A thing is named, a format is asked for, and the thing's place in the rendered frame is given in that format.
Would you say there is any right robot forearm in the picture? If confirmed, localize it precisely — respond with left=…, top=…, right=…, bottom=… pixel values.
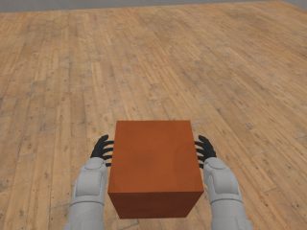
left=203, top=157, right=253, bottom=230

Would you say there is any left robot forearm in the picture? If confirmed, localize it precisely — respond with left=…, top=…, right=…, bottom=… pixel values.
left=62, top=157, right=107, bottom=230

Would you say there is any carton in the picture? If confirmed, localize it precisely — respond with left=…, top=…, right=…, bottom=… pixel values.
left=107, top=120, right=204, bottom=219

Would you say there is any left robot hand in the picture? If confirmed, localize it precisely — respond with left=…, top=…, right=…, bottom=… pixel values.
left=90, top=135, right=114, bottom=167

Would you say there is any right robot hand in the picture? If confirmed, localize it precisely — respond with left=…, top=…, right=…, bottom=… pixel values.
left=194, top=135, right=217, bottom=169

